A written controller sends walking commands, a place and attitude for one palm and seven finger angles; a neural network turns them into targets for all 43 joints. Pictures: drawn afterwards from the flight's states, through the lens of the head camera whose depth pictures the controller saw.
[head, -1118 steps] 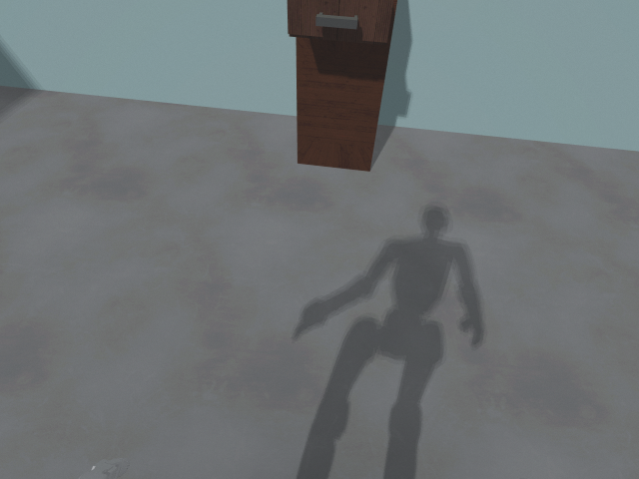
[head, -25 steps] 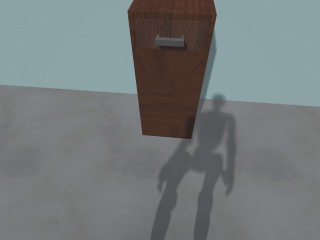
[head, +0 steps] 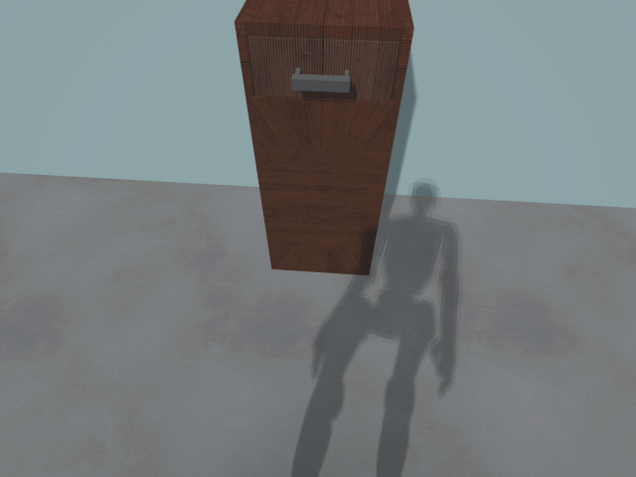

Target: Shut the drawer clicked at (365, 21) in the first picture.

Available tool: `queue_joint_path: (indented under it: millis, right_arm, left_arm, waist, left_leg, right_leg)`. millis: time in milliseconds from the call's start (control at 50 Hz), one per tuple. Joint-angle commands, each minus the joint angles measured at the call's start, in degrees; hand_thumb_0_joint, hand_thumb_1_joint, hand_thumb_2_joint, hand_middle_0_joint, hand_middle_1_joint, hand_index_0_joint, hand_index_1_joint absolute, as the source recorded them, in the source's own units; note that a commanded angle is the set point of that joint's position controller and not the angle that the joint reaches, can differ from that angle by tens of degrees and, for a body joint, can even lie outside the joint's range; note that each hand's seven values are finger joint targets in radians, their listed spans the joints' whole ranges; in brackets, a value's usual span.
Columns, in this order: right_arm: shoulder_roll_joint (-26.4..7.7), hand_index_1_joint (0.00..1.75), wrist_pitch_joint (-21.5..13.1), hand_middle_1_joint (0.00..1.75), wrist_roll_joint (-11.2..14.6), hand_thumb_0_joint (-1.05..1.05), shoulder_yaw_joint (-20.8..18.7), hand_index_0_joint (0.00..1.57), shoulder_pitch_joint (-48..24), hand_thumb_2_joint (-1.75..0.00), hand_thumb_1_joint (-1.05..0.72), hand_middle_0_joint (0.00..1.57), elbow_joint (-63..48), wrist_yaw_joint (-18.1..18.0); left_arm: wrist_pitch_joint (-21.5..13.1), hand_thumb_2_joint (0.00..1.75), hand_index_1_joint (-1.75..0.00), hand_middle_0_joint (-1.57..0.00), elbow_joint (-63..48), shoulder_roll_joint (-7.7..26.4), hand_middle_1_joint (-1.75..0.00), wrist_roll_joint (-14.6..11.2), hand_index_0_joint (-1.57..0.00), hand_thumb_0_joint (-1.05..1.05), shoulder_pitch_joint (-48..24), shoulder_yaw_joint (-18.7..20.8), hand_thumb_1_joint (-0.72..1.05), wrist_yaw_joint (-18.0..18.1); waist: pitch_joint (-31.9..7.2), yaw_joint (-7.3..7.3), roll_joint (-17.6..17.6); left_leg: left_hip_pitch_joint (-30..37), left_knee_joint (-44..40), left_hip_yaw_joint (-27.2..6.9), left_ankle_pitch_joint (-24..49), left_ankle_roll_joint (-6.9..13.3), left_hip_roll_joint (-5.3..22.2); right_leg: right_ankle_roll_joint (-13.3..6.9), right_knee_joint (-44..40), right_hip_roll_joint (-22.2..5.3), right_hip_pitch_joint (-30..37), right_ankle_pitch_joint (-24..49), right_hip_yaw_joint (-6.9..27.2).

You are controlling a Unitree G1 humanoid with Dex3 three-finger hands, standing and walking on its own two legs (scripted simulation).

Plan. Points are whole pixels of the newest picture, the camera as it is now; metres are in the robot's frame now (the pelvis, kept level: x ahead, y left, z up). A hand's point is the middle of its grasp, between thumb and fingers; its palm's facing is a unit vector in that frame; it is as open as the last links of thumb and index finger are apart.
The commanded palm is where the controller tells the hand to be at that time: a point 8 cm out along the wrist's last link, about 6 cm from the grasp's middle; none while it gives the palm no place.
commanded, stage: look to check the result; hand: left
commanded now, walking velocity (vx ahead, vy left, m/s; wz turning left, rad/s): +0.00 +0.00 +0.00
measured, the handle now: (321, 78) +0.91 +0.04 +0.04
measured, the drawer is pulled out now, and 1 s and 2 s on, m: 0.00 0.00 0.00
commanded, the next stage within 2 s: stand and wait in 0.46 s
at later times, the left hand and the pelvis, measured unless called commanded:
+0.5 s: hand out of the picture +0.01 +0.16 -0.18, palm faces +0.04 -0.98 -0.19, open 7.4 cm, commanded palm none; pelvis +0.01 -0.01 +0.00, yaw +0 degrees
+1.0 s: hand out of the picture +0.05 +0.18 -0.17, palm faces +0.03 -0.97 -0.23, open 7.4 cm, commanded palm none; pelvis +0.02 -0.01 +0.00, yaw +1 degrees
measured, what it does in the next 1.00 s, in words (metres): stands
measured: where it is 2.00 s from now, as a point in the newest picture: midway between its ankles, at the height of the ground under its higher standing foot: outside the picture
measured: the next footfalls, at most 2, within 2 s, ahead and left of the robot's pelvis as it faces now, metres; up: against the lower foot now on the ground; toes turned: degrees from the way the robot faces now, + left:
none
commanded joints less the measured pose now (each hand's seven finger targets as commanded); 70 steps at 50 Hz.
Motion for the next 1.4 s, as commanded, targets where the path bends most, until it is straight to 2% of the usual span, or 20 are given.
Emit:
queue_joint_path:
  millis: [0,200,280,340,480,560,640,680,800,940,1020,1080,1220,1300,1380]
  right_arm:
    - [-4.58,0.30,-0.42,0.30,0.20,0.00,-0.66,0.20,4.77,-0.90,-0.90,0.20,-0.84,-0.51]
    - [-5.07,0.30,-0.46,0.30,0.28,0.00,-0.75,0.20,3.98,-0.90,-0.90,0.20,-0.59,-0.62]
    - [-5.55,0.30,-0.57,0.30,0.27,0.00,-0.81,0.20,3.27,-0.90,-0.90,0.20,-0.59,-0.69]
    - [-6.00,0.30,-0.55,0.30,0.31,0.00,-0.89,0.20,2.84,-0.90,-0.90,0.20,-0.71,-0.65]
    - [-7.03,0.30,-0.53,0.30,0.19,0.00,-1.05,0.20,1.63,-0.90,-0.90,0.20,-0.80,-0.60]
    - [-7.66,0.30,-0.73,0.30,0.25,0.00,-1.15,0.20,1.12,-0.90,-0.90,0.20,-0.82,-0.58]
    - [-8.41,0.30,-0.79,0.30,0.21,0.00,-1.16,0.20,0.00,-0.90,-0.90,0.20,-0.87,-0.57]
    - [-8.85,0.30,-0.80,0.30,0.19,0.00,-1.20,0.20,-0.09,-0.90,-0.90,0.20,-0.94,-0.57]
    - [-10.14,0.30,-1.06,0.30,0.23,0.00,-1.23,0.20,-1.25,-0.90,-0.90,0.20,-0.98,-0.58]
    - [-11.36,0.30,-1.05,0.30,0.26,0.00,-1.28,0.20,-2.52,-0.90,-0.90,0.20,-1.24,-0.50]
    - [-12.26,0.30,-0.91,0.30,0.25,0.00,-1.42,0.20,-3.19,-0.90,-0.90,0.20,-1.36,-0.39]
    - [-12.57,0.30,-1.03,0.30,0.16,0.00,-1.34,0.20,-3.77,-0.90,-0.90,0.20,-1.29,-0.32]
    - [-13.96,0.30,-1.06,0.30,0.28,0.00,-1.55,0.20,-5.02,-0.90,-0.90,0.20,-1.73,-0.26]
    - [-14.33,0.30,-1.03,0.30,0.14,0.00,-1.46,0.20,-5.80,-0.90,-0.90,0.20,-1.51,-0.16]
    - [-15.03,0.30,-1.13,0.30,0.17,0.00,-1.48,0.20,-6.17,-0.90,-0.90,0.20,-1.61,-0.12]
  left_arm:
    - [-0.72,0.90,-0.30,-0.20,-0.89,5.81,-0.30,-0.29,-0.20,0.00,3.44,0.86,0.90,0.18]
    - [-0.95,0.90,-0.30,-0.20,-0.67,6.10,-0.30,-0.31,-0.20,0.00,3.16,0.89,0.90,0.19]
    - [-1.01,0.90,-0.30,-0.20,-0.61,6.42,-0.30,-0.30,-0.20,0.00,2.60,0.98,0.90,0.14]
    - [-1.07,0.90,-0.30,-0.20,-0.64,7.00,-0.30,-0.26,-0.20,0.00,2.27,1.06,0.90,0.09]
    - [-1.18,0.90,-0.30,-0.20,-0.88,7.68,-0.30,-0.27,-0.20,0.00,1.40,1.18,0.90,-0.06]
    - [-1.37,0.90,-0.30,-0.20,-1.03,8.57,-0.30,-0.26,-0.20,0.00,0.72,1.40,0.90,-0.13]
    - [-1.36,0.90,-0.30,-0.20,-1.07,9.06,-0.30,-0.28,-0.20,0.00,0.00,1.38,0.90,-0.18]
    - [-1.44,0.90,-0.30,-0.20,-1.12,9.33,-0.30,-0.29,-0.20,0.00,-0.16,1.48,0.90,-0.24]
    - [-1.59,0.90,-0.30,-0.20,-1.34,10.53,-0.30,-0.35,-0.20,0.00,-1.25,1.61,0.90,-0.34]
    - [-1.72,0.90,-0.30,-0.20,-1.52,11.87,-0.30,-0.30,-0.20,0.00,-2.33,1.70,0.90,-0.45]
    - [-1.79,0.90,-0.30,-0.20,-1.82,12.65,-0.30,-0.28,-0.20,0.00,-3.00,1.78,0.90,-0.49]
    - [-1.77,0.90,-0.30,-0.20,-1.81,12.90,-0.30,-0.34,-0.20,0.00,-3.50,1.73,0.90,-0.58]
    - [-1.94,0.90,-0.30,-0.20,-2.11,14.24,-0.30,-0.29,-0.20,0.00,-4.41,1.90,0.90,-0.64]
    - [-1.76,0.90,-0.30,-0.20,-1.97,14.52,-0.30,-0.30,-0.20,0.00,-5.01,1.80,0.90,-0.79]
    - [-1.89,0.90,-0.30,-0.20,-1.94,15.19,-0.30,-0.33,-0.20,0.00,-5.50,1.86,0.90,-0.85]
  waist:
    - [1.21,0.34,0.17]
    - [1.57,0.24,-0.23]
    - [1.06,0.27,1.14]
    - [1.48,0.27,-0.39]
    - [1.34,0.18,0.20]
    - [0.19,0.23,-0.70]
    - [0.69,0.33,0.80]
    - [0.06,0.30,-0.08]
    - [-1.32,0.41,0.30]
    - [-1.11,0.36,0.02]
    - [-0.84,0.31,-0.86]
    - [-1.11,0.33,0.44]
    - [-1.89,0.36,-0.32]
    - [-0.77,0.40,0.67]
    - [-2.09,0.30,-0.13]
  left_leg:
    - [-1.50,-5.91,-4.48,0.88,1.33,4.45]
    - [-0.73,-5.60,-4.19,2.35,1.10,4.55]
    - [-0.24,-5.72,-4.34,3.54,1.00,4.89]
    - [-0.18,-5.78,-4.37,3.30,1.02,4.88]
    - [0.35,-5.90,-4.32,2.92,0.92,4.82]
    - [0.82,-5.99,-4.35,4.55,0.89,5.10]
    - [1.02,-6.36,-4.55,5.09,0.87,5.29]
    - [1.22,-6.46,-4.52,5.00,0.84,5.33]
    - [2.06,-6.70,-4.90,7.25,0.83,5.56]
    - [2.42,-7.06,-4.86,7.73,0.72,5.74]
    - [2.47,-7.19,-4.95,6.84,0.61,5.58]
    - [2.61,-7.57,-5.05,6.99,0.66,5.69]
    - [3.46,-7.69,-5.26,7.75,0.58,5.86]
    - [2.79,-8.48,-5.28,5.85,0.57,5.84]
    - [3.62,-8.45,-5.39,6.69,0.64,6.06]
  right_leg:
    - [-1.87,-6.41,-4.23,-0.73,-3.08,4.68]
    - [-2.02,-7.21,-4.40,-0.38,-2.20,4.99]
    - [-1.95,-6.89,-4.33,0.33,-0.53,4.60]
    - [-2.00,-7.41,-4.52,0.24,-1.00,4.69]
    - [-2.05,-8.18,-4.53,0.16,-1.76,5.21]
    - [-2.07,-7.86,-4.67,1.46,0.56,4.88]
    - [-2.14,-7.88,-4.76,1.39,1.15,4.70]
    - [-2.10,-8.04,-4.76,1.98,1.41,4.84]
    - [-2.17,-7.60,-5.03,3.58,4.72,4.57]
    - [-2.14,-8.12,-5.28,3.90,5.79,4.57]
    - [-2.15,-8.83,-5.15,3.62,4.53,4.93]
    - [-2.14,-8.96,-5.34,4.02,4.53,4.96]
    - [-2.13,-9.22,-5.39,4.42,5.67,5.02]
    - [-2.05,-9.90,-5.35,3.87,2.82,5.32]
    - [-2.13,-9.89,-5.52,4.48,3.94,5.42]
